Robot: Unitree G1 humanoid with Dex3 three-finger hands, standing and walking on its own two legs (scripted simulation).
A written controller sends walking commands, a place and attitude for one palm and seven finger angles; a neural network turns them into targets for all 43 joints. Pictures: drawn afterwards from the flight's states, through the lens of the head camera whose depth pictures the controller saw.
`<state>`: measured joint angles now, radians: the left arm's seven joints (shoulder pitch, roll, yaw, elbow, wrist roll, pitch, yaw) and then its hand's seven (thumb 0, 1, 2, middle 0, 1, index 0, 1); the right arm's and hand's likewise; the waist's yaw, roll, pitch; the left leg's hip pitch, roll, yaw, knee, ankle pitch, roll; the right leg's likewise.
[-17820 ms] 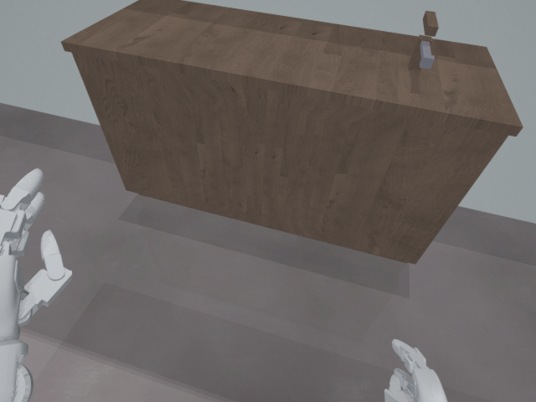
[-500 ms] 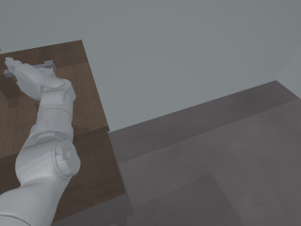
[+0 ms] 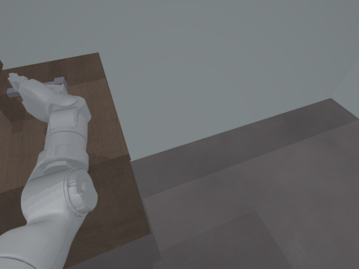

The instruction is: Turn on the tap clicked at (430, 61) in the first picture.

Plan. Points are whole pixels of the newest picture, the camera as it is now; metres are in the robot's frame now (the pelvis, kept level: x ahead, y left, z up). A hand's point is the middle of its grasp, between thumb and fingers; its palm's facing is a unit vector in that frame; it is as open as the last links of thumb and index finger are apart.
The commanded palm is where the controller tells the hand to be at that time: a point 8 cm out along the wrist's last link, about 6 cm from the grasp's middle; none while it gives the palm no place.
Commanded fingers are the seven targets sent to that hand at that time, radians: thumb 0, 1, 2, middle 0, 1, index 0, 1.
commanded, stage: draw the hand back beside the body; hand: left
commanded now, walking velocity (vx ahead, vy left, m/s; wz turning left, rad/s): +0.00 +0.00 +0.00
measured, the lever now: (60, 84) +0.57 +0.31 +0.11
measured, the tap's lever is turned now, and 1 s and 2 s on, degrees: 85 85 85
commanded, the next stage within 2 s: step back with the hand held close in 1.50 s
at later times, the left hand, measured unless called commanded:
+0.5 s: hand (30, 135) +0.33 +0.26 +0.18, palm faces +0.42 -0.88 -0.21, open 7.7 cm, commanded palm +0.30 +0.28 +0.18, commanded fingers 0.00 0.90 0.90 -0.17 -0.23 -0.17 -0.23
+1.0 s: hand (15, 187) +0.23 +0.25 +0.17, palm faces +0.37 -0.89 -0.26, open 7.5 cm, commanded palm +0.18 +0.28 +0.18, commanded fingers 0.00 0.90 0.90 -0.20 -0.30 -0.20 -0.30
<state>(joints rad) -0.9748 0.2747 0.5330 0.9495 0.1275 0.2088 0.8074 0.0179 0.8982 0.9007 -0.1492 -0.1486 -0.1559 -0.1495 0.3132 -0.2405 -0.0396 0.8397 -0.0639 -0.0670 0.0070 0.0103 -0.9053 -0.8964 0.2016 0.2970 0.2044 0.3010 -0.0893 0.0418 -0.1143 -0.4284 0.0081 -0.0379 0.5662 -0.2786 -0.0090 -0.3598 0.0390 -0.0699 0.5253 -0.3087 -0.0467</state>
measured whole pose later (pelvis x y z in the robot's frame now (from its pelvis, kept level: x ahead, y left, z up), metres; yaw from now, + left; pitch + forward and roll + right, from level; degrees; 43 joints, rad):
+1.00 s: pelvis -0.03 +0.02 +0.01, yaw -2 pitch -6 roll +0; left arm 0.17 0.30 0.25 -0.15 -0.07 -0.11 0.11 0.02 0.89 0.90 -0.19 -0.27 -0.20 -0.27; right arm 0.21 -0.23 0.02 0.68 0.02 -0.08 -0.06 0.02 -0.90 -0.90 0.20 0.30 0.21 0.30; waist 0.04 0.06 0.04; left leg -0.10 0.00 0.01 0.37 -0.18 0.01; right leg -0.05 0.03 -0.02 0.35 -0.20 -0.03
